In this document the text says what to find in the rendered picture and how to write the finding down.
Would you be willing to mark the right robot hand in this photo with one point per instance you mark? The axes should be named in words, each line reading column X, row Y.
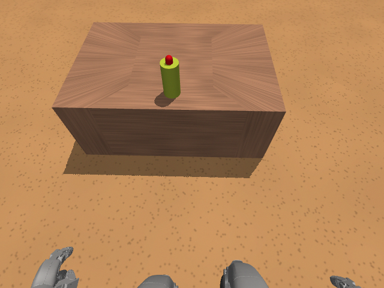
column 341, row 282

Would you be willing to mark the bottle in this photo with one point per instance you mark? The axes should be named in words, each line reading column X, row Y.
column 170, row 76

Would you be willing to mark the left robot hand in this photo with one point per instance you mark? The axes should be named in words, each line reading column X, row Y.
column 48, row 272

